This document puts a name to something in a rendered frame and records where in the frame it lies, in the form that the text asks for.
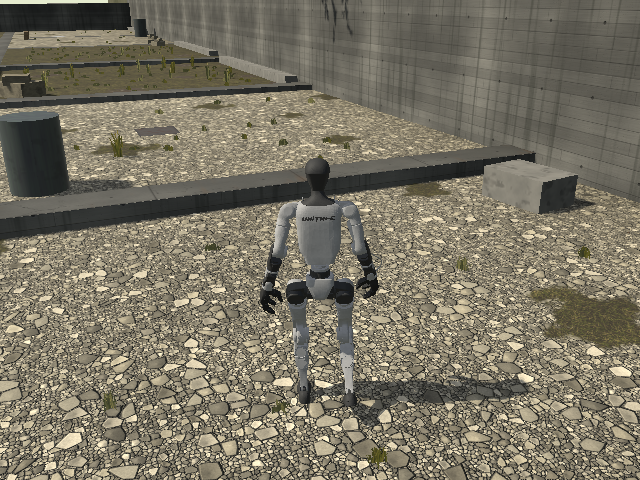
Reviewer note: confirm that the robot foot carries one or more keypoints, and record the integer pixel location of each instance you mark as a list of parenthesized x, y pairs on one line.
[(304, 396), (350, 399)]

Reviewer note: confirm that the robot left forearm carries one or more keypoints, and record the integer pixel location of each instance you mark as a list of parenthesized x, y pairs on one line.
[(272, 269)]

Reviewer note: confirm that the robot right forearm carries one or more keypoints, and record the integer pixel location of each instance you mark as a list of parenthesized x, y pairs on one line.
[(367, 264)]

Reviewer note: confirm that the left robot hand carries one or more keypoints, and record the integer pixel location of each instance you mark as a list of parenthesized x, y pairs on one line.
[(265, 299)]

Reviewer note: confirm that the right robot foot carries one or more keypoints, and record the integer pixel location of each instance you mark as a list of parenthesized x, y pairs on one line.
[(350, 399)]

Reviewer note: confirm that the right robot upper arm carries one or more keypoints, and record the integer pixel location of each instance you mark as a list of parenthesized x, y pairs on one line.
[(350, 211)]

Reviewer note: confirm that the left robot upper arm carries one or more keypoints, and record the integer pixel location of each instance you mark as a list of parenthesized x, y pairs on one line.
[(287, 211)]

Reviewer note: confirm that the right robot hand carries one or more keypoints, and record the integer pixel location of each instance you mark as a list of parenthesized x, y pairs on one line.
[(366, 284)]

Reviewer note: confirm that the left robot foot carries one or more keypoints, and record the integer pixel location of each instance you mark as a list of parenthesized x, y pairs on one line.
[(304, 396)]

